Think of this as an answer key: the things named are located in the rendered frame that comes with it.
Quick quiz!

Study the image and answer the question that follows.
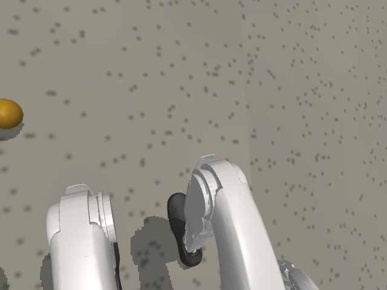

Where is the right robot hand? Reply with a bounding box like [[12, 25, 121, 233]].
[[277, 259, 319, 290]]

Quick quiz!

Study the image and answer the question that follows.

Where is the ball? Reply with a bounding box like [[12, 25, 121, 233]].
[[0, 98, 23, 129]]

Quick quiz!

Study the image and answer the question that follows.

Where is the right robot foot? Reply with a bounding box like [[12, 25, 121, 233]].
[[167, 193, 203, 267]]

